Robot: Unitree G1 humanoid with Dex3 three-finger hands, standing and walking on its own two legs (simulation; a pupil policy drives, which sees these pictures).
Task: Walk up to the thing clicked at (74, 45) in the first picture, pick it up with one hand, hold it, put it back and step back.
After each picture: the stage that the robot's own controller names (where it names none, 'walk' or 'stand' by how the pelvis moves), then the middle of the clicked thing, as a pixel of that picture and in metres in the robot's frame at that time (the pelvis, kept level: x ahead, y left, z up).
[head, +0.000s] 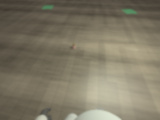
stand; (73, 46) +1.55 +0.42 -0.72
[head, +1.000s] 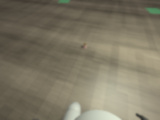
walk; (85, 45) +1.46 +0.24 -0.71
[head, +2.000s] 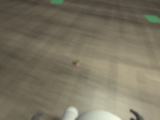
walk; (77, 62) +0.95 +0.21 -0.70
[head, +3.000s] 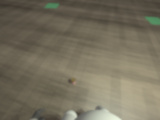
walk; (73, 81) +0.60 +0.19 -0.71
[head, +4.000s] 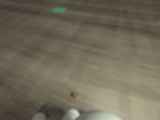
stand; (76, 95) +0.40 +0.15 -0.69
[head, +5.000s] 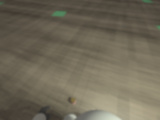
stand; (73, 101) +0.35 +0.18 -0.71
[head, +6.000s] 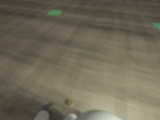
stand; (70, 103) +0.30 +0.21 -0.72
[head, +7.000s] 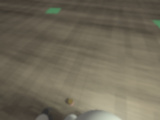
stand; (70, 102) +0.30 +0.22 -0.72
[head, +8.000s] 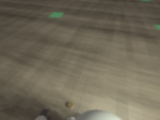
stand; (70, 105) +0.29 +0.22 -0.73
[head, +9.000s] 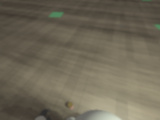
stand; (70, 105) +0.29 +0.22 -0.73
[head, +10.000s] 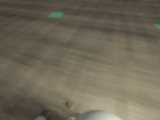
go down; (70, 105) +0.29 +0.22 -0.73
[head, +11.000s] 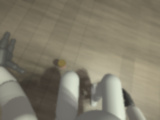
go down; (62, 64) +0.40 +0.21 -0.32
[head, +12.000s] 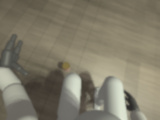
approach; (66, 67) +0.40 +0.20 -0.32
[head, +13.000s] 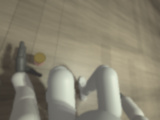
close in; (39, 59) +0.40 +0.23 -0.23
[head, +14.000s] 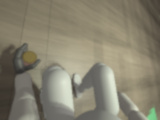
close; (29, 59) +0.39 +0.25 -0.23
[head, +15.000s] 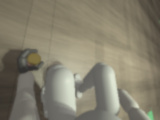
lift; (33, 60) +0.37 +0.23 -0.23
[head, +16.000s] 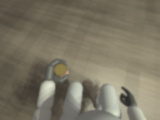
lift; (62, 72) +0.32 +0.19 -0.01
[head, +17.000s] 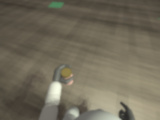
hold; (67, 76) +0.31 +0.16 +0.01
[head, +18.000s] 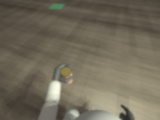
hold; (67, 75) +0.32 +0.17 +0.01
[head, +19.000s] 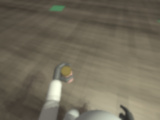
hold; (67, 74) +0.33 +0.17 +0.02
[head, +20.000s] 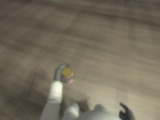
crouch; (67, 75) +0.33 +0.16 -0.03
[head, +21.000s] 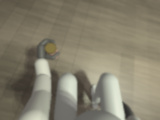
lower; (52, 51) +0.46 +0.23 -0.08
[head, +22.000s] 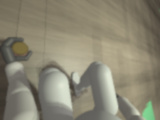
lower; (21, 51) +0.43 +0.27 -0.23
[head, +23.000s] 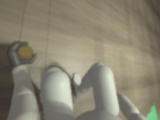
lower; (26, 54) +0.41 +0.26 -0.23
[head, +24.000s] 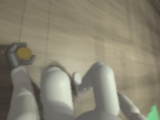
lower; (24, 55) +0.41 +0.26 -0.23
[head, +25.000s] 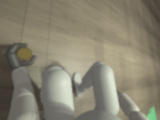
lower; (25, 55) +0.40 +0.26 -0.23
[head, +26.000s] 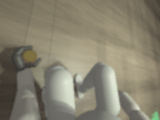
draw back; (30, 57) +0.39 +0.25 -0.22
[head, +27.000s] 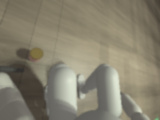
stand; (35, 55) +0.39 +0.25 -0.22
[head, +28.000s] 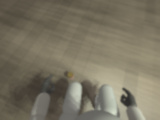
walk; (70, 75) +0.39 +0.20 -0.47
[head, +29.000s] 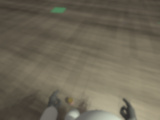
stand; (70, 101) +0.32 +0.20 -0.66
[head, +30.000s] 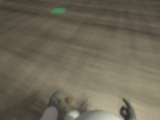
stand; (70, 101) +0.33 +0.20 -0.67
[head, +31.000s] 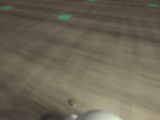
stand; (73, 103) +0.34 +0.19 -0.72
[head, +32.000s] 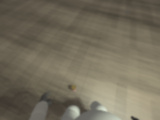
walk; (73, 88) +0.39 +0.14 -0.71
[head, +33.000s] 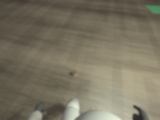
walk; (74, 73) +0.64 +0.22 -0.69
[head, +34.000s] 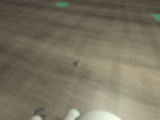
stand; (78, 63) +0.96 +0.23 -0.70
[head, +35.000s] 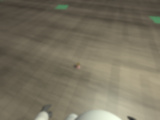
stand; (78, 65) +0.94 +0.22 -0.72
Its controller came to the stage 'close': yes
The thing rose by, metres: 0.73
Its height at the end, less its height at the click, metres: +0.00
